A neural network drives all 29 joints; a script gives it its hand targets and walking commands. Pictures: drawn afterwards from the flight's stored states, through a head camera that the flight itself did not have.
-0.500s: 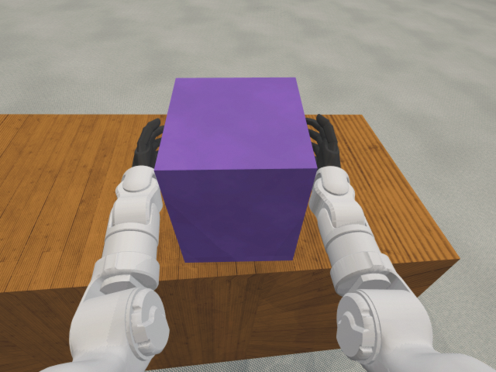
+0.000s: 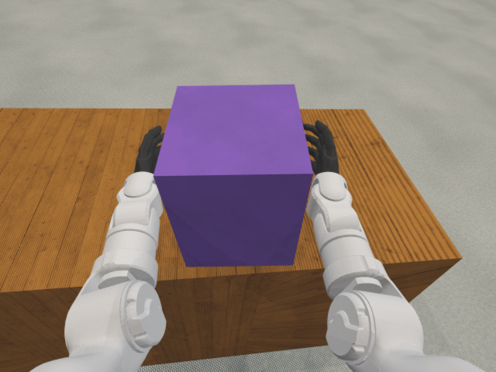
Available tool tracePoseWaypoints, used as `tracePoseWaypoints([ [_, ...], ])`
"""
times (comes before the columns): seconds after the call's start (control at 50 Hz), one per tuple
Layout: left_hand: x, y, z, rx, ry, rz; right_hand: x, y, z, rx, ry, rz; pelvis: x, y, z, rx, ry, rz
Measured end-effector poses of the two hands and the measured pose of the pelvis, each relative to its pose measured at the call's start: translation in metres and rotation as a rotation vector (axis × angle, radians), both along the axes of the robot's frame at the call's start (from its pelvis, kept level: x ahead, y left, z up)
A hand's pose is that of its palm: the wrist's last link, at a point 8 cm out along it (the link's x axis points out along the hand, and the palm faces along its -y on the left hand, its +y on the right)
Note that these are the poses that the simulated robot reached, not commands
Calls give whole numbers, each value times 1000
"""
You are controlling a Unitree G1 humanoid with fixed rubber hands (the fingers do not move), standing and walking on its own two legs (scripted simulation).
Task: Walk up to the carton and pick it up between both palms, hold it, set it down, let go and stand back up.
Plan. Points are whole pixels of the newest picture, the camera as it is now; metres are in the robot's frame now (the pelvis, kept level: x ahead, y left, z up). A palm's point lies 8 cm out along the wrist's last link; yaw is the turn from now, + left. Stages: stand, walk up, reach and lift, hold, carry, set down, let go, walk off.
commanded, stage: set down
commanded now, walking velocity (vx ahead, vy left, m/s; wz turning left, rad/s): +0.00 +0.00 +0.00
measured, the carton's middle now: (237, 179) +0.43 -0.01 +0.08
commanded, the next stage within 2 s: none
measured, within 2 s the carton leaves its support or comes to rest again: neither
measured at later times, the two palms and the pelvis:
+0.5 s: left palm (151, 174) +0.44 +0.14 +0.09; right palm (320, 173) +0.41 -0.15 +0.12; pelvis +0.01 +0.00 +0.00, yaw +0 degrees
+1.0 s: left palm (154, 173) +0.47 +0.14 +0.07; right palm (314, 172) +0.43 -0.15 +0.10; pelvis +0.03 +0.00 +0.00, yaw +0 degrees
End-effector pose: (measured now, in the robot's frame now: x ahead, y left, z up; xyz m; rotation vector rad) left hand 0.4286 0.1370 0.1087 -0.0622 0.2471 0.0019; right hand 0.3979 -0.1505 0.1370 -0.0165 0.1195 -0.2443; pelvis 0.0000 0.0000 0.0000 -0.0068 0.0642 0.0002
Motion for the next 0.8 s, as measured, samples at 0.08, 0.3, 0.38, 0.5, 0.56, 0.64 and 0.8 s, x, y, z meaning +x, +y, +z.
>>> tracePoseWaypoints([
  [0.08,2,0,-3,-5,8,-3,1,0,-3,-3,8,-4,1,0,0,0,2,0],
  [0.3,8,0,-10,-21,31,-12,5,0,-10,-4,27,-15,6,-1,0,2,8,0],
  [0.38,11,0,-12,-23,37,-14,7,0,-13,-6,32,-19,8,-2,0,2,11,0],
  [0.5,16,-1,-17,-25,50,-18,11,0,-18,-9,45,-22,12,-2,0,3,16,-1],
  [0.56,19,-1,-20,-26,54,-19,13,0,-20,-12,49,-22,14,-3,0,4,19,-1],
  [0.64,22,0,-23,-28,57,-20,16,0,-22,-17,52,-22,17,-3,0,5,23,-1],
  [0.8,29,0,-31,-28,73,-24,22,1,-29,-17,68,-26,22,-4,0,6,30,-1],
])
